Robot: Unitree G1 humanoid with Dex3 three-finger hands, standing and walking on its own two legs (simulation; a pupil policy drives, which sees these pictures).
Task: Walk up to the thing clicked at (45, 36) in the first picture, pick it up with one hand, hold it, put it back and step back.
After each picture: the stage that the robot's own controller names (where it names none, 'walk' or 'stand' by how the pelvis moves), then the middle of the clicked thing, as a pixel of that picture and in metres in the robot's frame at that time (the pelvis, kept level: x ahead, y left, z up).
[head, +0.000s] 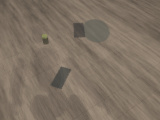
stand; (45, 39) +1.46 +0.43 -0.72
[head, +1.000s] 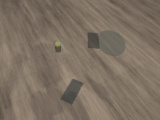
walk; (58, 47) +1.34 +0.19 -0.70
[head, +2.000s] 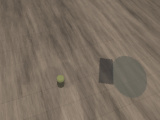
walk; (60, 81) +0.80 +0.14 -0.71
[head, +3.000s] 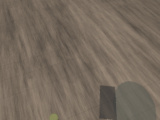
walk; out of the picture +0.49 +0.19 -0.71
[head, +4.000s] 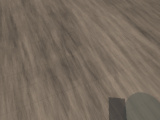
stand; out of the picture +0.35 +0.17 -0.70
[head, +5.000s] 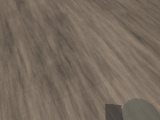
stand; out of the picture +0.32 +0.17 -0.73
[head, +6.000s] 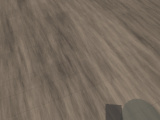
stand; out of the picture +0.32 +0.17 -0.73
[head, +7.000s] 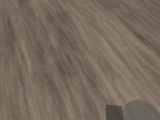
stand; out of the picture +0.31 +0.17 -0.73
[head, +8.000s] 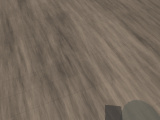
stand; out of the picture +0.31 +0.17 -0.73
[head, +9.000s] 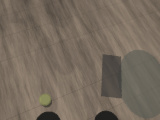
go down; (46, 100) +0.36 +0.17 -0.53
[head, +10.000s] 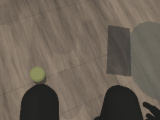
go down; (38, 76) +0.41 +0.20 -0.32
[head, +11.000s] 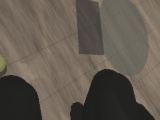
close in; out of the picture +0.39 +0.23 -0.24
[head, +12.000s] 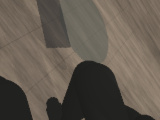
close; out of the picture +0.39 +0.25 -0.22
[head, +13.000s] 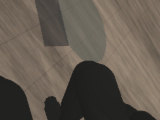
lift; out of the picture +0.38 +0.26 -0.22
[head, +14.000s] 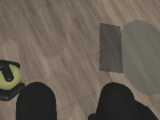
lift; (9, 81) +0.32 +0.24 -0.08
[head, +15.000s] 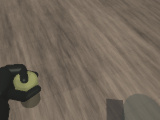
hold; (28, 90) +0.32 +0.18 +0.05
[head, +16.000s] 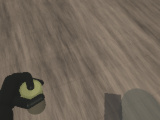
hold; (33, 97) +0.31 +0.17 -0.01
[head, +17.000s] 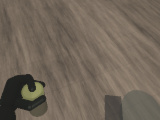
hold; (35, 99) +0.31 +0.16 -0.01
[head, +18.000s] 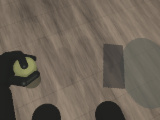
crouch; (28, 73) +0.38 +0.18 -0.08
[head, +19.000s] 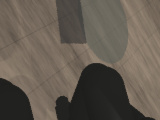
lower; out of the picture +0.38 +0.25 -0.23
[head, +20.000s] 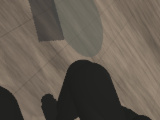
lower; out of the picture +0.41 +0.28 -0.22
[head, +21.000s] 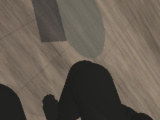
lower; out of the picture +0.41 +0.28 -0.22
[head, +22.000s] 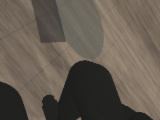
lower; out of the picture +0.40 +0.28 -0.22
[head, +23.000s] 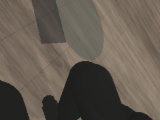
rest; out of the picture +0.40 +0.28 -0.22
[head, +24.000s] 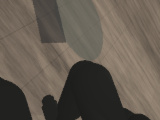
withdraw; out of the picture +0.38 +0.26 -0.23
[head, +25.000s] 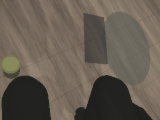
stand; (11, 67) +0.40 +0.23 -0.27
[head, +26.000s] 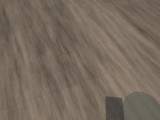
stand; out of the picture +0.34 +0.16 -0.64
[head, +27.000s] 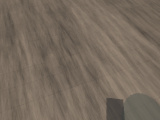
stand; out of the picture +0.35 +0.18 -0.67
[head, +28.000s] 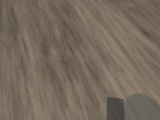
stand; out of the picture +0.35 +0.17 -0.68
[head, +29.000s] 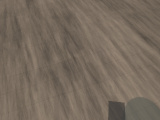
stand; out of the picture +0.37 +0.17 -0.72
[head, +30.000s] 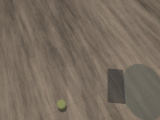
walk; (61, 105) +0.46 +0.15 -0.69
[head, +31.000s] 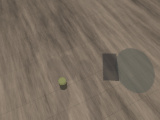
walk; (62, 83) +0.71 +0.20 -0.70
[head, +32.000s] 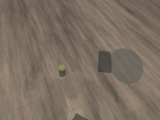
stand; (62, 70) +0.99 +0.20 -0.70
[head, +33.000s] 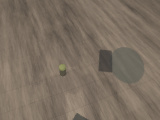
stand; (62, 70) +0.97 +0.18 -0.72
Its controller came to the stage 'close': yes
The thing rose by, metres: 0.72
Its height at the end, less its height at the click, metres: +0.00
